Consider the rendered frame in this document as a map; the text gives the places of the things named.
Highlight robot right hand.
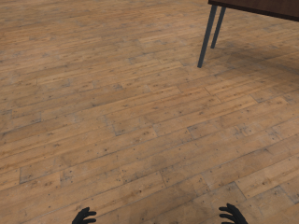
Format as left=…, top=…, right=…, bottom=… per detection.
left=219, top=203, right=249, bottom=224

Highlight robot left hand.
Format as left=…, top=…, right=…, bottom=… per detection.
left=72, top=207, right=97, bottom=224

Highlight table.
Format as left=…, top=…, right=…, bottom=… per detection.
left=197, top=0, right=299, bottom=68

